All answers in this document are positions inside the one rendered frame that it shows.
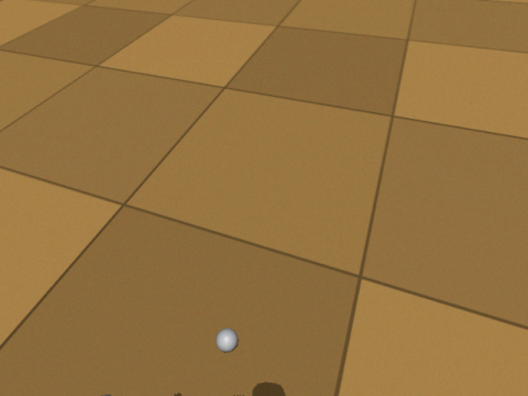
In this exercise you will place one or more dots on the ball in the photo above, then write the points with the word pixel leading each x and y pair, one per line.
pixel 226 339

